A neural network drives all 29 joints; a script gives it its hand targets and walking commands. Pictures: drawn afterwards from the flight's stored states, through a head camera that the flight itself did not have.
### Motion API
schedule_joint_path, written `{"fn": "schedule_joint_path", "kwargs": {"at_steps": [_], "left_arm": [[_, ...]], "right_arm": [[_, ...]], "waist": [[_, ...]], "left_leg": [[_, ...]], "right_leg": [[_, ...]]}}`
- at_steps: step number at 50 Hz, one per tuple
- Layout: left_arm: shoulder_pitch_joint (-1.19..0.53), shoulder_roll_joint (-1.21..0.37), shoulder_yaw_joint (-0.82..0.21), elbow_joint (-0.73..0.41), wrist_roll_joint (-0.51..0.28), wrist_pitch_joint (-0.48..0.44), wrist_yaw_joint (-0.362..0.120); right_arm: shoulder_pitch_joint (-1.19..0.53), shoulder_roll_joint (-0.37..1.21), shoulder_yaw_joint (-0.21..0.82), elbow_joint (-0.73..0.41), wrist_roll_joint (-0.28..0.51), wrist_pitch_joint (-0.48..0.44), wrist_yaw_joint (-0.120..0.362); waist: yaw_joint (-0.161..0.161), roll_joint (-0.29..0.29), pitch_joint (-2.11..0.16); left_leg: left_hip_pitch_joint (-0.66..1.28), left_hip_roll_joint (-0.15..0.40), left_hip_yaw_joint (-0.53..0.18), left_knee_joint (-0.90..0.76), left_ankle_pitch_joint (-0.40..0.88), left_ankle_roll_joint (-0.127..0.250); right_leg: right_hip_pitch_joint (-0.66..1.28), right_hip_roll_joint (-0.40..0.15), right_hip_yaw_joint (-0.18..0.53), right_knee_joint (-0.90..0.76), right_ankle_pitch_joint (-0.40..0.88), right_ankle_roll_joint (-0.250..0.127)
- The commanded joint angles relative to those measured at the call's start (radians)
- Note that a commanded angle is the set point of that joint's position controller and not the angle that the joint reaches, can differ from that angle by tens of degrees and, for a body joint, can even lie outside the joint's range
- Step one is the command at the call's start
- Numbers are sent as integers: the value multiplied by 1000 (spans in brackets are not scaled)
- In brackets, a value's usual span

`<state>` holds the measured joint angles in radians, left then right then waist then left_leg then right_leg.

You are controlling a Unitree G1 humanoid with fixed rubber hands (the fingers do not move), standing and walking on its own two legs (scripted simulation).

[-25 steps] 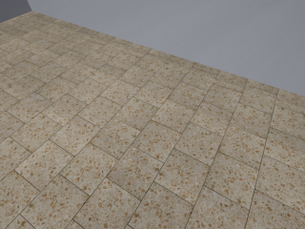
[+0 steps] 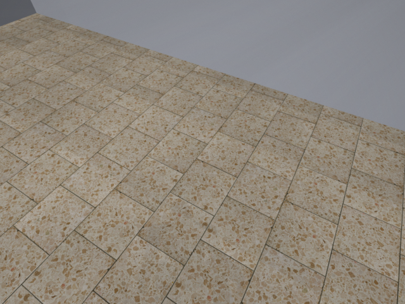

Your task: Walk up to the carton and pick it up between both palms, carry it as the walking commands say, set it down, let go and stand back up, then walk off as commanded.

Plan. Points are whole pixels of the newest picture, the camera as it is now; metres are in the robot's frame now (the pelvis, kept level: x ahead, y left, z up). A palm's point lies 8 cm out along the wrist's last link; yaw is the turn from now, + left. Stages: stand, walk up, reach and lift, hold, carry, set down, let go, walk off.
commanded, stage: stand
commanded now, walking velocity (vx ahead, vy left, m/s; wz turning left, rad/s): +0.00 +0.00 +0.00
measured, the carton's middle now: out of the picture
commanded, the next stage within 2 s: walk up in 0.52 s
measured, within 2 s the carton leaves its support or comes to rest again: neither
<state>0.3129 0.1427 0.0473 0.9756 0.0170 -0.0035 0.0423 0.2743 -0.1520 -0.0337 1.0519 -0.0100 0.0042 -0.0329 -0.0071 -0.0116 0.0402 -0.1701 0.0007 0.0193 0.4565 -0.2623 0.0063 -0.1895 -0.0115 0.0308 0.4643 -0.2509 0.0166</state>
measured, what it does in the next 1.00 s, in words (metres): lifts its left foot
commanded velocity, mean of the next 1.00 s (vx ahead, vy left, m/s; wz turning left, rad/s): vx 0.00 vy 0.00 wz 0.15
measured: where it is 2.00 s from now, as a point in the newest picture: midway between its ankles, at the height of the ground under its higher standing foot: outside the picture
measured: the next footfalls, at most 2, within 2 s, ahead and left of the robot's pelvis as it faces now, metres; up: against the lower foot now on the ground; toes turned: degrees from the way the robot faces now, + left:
left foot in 1.40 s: -0.05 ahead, +0.12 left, +0.00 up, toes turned +29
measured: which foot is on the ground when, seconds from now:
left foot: down 0.00-0.92, up 0.94-1.00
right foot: down 0.00-1.00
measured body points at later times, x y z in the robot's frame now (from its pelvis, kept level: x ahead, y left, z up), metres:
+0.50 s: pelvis -0.01 +0.01 +0.00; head +0.00 +0.02 +0.45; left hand -0.02 +0.22 -0.16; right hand -0.03 -0.20 -0.16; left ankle -0.01 +0.12 -0.74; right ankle +0.00 -0.13 -0.74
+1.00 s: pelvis -0.03 -0.02 +0.00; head +0.00 -0.04 +0.44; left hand +0.00 +0.25 -0.13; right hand +0.04 -0.28 -0.16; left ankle -0.05 +0.10 -0.69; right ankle -0.02 -0.11 -0.74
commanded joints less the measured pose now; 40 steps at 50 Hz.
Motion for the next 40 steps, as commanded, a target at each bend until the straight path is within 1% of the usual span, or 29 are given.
{"fn": "schedule_joint_path", "kwargs": {"at_steps": [1,2,3,4,6,8,9,10,11,13,14,15,17,19,20,21,24,28,29,30,31,32,33,34,35,36,37,38,40], "left_arm": [[89,71,12,11,-15,-10,0],[81,57,12,9,-16,-11,3],[60,83,14,5,2,-11,5],[78,89,21,19,-4,-8,11],[74,79,10,39,-7,-12,9],[80,69,6,50,-2,-7,3],[56,25,-1,44,1,-5,4],[92,28,1,65,-6,-4,-1],[65,82,5,64,-2,0,8],[74,35,-7,62,-5,7,8],[112,68,-1,89,-2,12,14],[60,69,1,73,1,15,8],[64,17,-10,75,4,-5,10],[66,37,-12,82,-2,-11,8],[94,72,-4,83,-4,-13,8],[58,50,-5,79,-5,-15,2],[110,19,-15,111,4,-1,8],[127,53,-8,122,-5,-2,7],[130,46,-13,128,-5,-10,7],[89,56,-13,125,-3,-5,14],[101,21,-19,116,-7,-8,9],[85,22,-21,122,-7,-2,13],[90,39,-17,116,-8,-3,7],[104,3,-28,123,6,-7,3],[88,34,-22,112,0,-8,3],[21,114,5,105,-36,23,26],[-25,104,9,41,-39,26,44],[-45,130,22,19,-19,24,42],[-38,79,17,18,-8,13,34]], "right_arm": [[61,-89,-18,-10,2,-22,5],[46,-88,-15,3,3,-27,0],[63,-67,-16,17,-2,-23,1],[60,-83,-16,23,-6,-21,-9],[75,-24,-1,34,2,-17,-13],[97,-72,-12,59,6,-13,-5],[76,-34,-3,53,1,-4,-10],[60,-90,-13,52,-4,0,-15],[38,-69,-12,34,-4,-4,-11],[83,-19,6,68,-1,0,-5],[91,-33,-3,68,1,4,-6],[82,-80,-8,63,-1,-3,-7],[80,-71,-13,69,2,-5,-8],[81,-50,-9,70,1,-5,-8],[111,-70,-9,92,5,-10,-6],[91,-62,-7,84,1,-8,-5],[79,-4,10,89,-4,-11,-5],[103,-53,-2,94,0,-17,-10],[74,-47,6,87,2,-14,-7],[120,-59,-2,84,-3,-16,-4],[101,-19,8,98,-3,-12,-10],[97,-39,3,93,6,-14,-4],[116,1,11,94,-4,-16,-6],[128,-64,0,105,-1,-11,-5],[115,-25,5,107,8,-9,-9],[79,-88,-15,4,-28,-16,-21],[89,-183,-51,-19,-7,-1,-3],[83,-193,-57,-44,-11,8,3],[53,-216,-76,-70,-24,16,9]], "waist": [[12,-63,-32],[27,-15,-30],[8,35,-13],[21,45,39],[-3,6,49],[7,9,42],[-2,-29,64],[19,-43,52],[0,-27,80],[3,84,110],[5,6,93],[-8,52,77],[-5,10,41],[-8,-15,38],[-1,9,-17],[-8,-36,-12],[11,42,88],[11,-37,38],[16,24,61],[-22,3,65],[14,10,14],[-4,40,76],[-7,11,26],[1,37,-9],[3,-26,45],[-35,-15,86],[-26,157,66],[-30,181,101],[-40,208,59]], "left_leg": [[-22,77,-77,-84,162,38],[-38,75,-82,-89,153,41],[-11,68,-67,-90,176,38],[-21,66,-60,-96,186,39],[-12,80,-79,-87,204,43],[-28,62,-67,-92,132,46],[-2,67,-69,-98,116,35],[-18,81,-88,-101,108,48],[-26,85,-93,-103,100,48],[-119,62,-79,-137,-32,31],[-117,66,-89,-137,-36,39],[-96,76,-107,-164,-53,42],[-20,61,-73,-116,61,41],[-45,63,-80,-110,54,40],[-21,68,-81,-111,73,40],[-23,68,-79,-109,102,46],[-110,74,-81,-122,86,44],[3,71,-90,-113,93,43],[-33,83,-83,-112,127,52],[-41,82,-83,-126,136,52],[-35,67,-79,-117,134,50],[-49,65,-70,-121,111,50],[-16,69,-84,-119,108,50],[-29,77,-83,-114,122,48],[-50,72,-85,-118,127,49],[-88,246,-213,-57,336,65],[-164,224,-318,-72,282,101],[-217,245,-394,-122,269,124],[-150,267,-429,-97,286,164]], "right_leg": [[63,-56,54,-73,200,-48],[77,-60,54,-61,200,-50],[45,-68,58,-65,214,-54],[20,-64,57,-68,191,-48],[11,-63,57,-86,203,-50],[22,-70,53,-77,201,-42],[-49,-59,50,-98,116,-39],[-17,-43,41,-99,99,-31],[-40,-51,44,-102,121,-35],[9,-47,51,-90,78,-28],[3,-46,44,-92,40,-29],[1,-49,39,-90,65,-25],[-9,-56,56,-93,129,-25],[-13,-63,62,-114,86,-29],[37,-57,44,-93,105,-29],[24,-65,47,-89,124,-36],[21,-61,37,-75,150,-27],[-30,-55,38,-98,101,-24],[-24,-65,44,-86,152,-22],[-11,-72,50,-84,162,-22],[35,-69,38,-81,154,-21],[-18,-67,44,-83,138,-21],[2,-60,37,-72,119,-20],[45,-67,33,-76,140,-20],[14,-69,34,-75,159,-18],[-112,1,-67,98,100,18],[-65,22,-60,158,-72,29],[-114,41,-62,220,-141,24],[-211,32,-44,328,-247,13]]}}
